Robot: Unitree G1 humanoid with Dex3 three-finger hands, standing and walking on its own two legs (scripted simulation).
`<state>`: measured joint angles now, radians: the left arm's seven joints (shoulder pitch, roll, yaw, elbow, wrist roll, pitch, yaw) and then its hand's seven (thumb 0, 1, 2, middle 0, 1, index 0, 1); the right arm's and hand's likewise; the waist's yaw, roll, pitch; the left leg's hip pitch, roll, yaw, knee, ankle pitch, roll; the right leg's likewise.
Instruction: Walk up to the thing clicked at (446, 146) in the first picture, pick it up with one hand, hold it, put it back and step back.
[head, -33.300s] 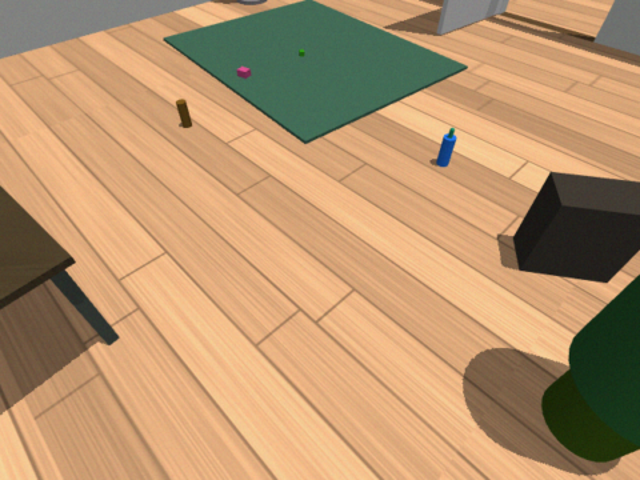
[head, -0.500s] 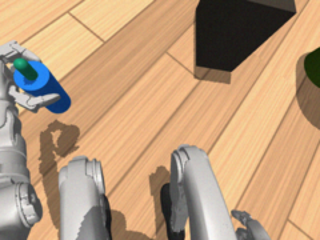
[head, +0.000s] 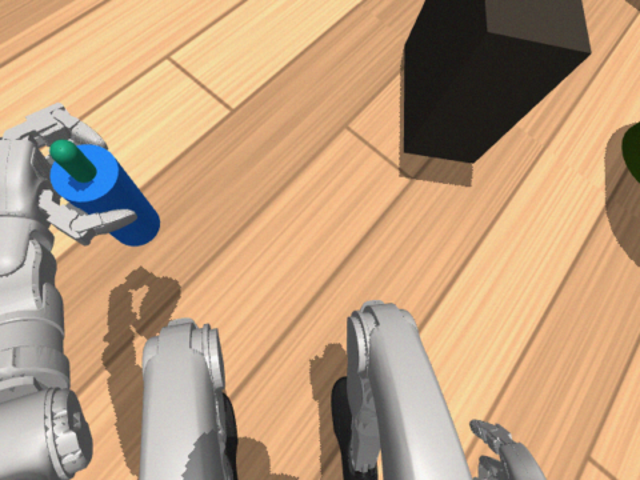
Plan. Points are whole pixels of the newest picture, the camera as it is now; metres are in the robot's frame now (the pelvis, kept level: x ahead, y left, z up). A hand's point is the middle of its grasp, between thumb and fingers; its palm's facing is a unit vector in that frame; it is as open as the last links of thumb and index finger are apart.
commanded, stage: lift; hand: left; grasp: from the side
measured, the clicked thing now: (106, 194) +0.46 +0.22 -0.04
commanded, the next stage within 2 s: hold in 1.76 s
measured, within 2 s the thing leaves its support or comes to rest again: neither
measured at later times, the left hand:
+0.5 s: hand out of the picture +0.42 +0.23 +0.14, palm faces +0.05 -1.00 -0.06, open 9.9 cm
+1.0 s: hand out of the picture +0.40 +0.22 +0.29, palm faces +0.01 -1.00 -0.02, open 9.9 cm
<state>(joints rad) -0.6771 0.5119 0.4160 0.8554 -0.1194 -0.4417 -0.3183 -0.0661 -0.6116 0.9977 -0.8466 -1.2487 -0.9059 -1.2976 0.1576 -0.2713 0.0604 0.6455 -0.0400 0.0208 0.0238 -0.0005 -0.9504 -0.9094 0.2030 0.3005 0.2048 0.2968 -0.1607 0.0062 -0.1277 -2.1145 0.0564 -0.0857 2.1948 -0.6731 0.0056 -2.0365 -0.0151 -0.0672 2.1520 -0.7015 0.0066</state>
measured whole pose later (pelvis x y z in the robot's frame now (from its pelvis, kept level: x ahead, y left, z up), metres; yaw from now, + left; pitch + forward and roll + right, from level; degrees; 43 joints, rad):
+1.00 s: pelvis +0.05 +0.01 +0.26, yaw +4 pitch +18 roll -3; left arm -0.25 0.32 0.20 0.47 -0.21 -0.26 -0.24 -0.06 -0.61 1.00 -0.85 -1.24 -0.91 -1.29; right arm 0.22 -0.24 0.02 0.65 0.04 -0.08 -0.06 0.00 -0.91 -0.90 0.20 0.30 0.20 0.30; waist -0.05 0.02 -0.12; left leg -1.08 0.06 -0.02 1.30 -0.53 0.00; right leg -1.02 -0.01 -0.05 1.25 -0.54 0.02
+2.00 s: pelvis +0.08 +0.00 +0.33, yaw +5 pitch +8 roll -1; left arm -0.19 0.26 0.18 0.55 -0.22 -0.34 -0.30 -0.06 -0.58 0.97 -0.83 -1.26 -0.89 -1.30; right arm 0.24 -0.22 0.02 0.68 0.02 -0.06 -0.09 0.00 -0.91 -0.90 0.20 0.30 0.20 0.30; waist -0.04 0.01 -0.04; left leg -0.63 0.05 0.01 0.91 -0.43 -0.01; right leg -0.59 -0.01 -0.04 0.88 -0.44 0.01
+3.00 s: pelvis +0.07 +0.00 +0.34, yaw +5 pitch +5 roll -1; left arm -0.16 0.24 0.17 0.53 -0.20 -0.34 -0.25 -0.06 -0.57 0.95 -0.83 -1.26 -0.89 -1.30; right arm 0.22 -0.22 0.01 0.68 0.02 -0.06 -0.08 0.01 -0.92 -0.90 0.20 0.30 0.20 0.30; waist -0.03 0.00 -0.01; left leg -0.52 0.04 0.01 0.82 -0.38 -0.01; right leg -0.48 -0.02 -0.03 0.79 -0.39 0.01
